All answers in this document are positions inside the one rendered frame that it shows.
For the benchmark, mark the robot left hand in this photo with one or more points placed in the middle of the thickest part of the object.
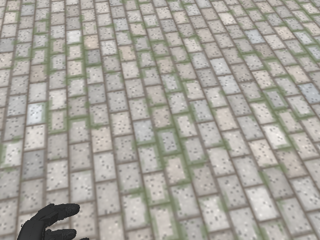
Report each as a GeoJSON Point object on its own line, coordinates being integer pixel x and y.
{"type": "Point", "coordinates": [35, 228]}

